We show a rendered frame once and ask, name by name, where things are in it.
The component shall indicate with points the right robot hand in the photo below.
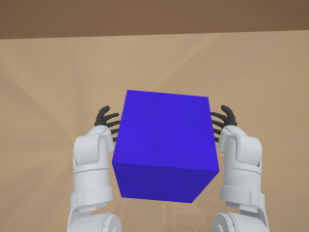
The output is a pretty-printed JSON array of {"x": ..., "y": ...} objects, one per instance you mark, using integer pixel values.
[{"x": 228, "y": 121}]

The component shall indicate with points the robot right upper arm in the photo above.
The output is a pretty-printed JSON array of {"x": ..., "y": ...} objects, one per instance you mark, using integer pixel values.
[{"x": 233, "y": 222}]

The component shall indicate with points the right robot forearm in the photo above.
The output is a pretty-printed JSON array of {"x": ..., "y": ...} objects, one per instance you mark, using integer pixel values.
[{"x": 242, "y": 179}]

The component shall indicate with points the robot left upper arm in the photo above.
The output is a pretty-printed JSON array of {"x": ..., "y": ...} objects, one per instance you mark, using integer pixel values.
[{"x": 105, "y": 222}]

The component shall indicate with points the carton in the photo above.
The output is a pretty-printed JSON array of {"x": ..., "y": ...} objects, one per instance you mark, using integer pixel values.
[{"x": 165, "y": 148}]

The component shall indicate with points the left robot hand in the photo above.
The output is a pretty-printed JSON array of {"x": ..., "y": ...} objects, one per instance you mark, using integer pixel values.
[{"x": 101, "y": 120}]

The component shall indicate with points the left robot forearm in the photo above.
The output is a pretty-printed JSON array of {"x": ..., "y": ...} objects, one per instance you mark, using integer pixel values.
[{"x": 91, "y": 180}]

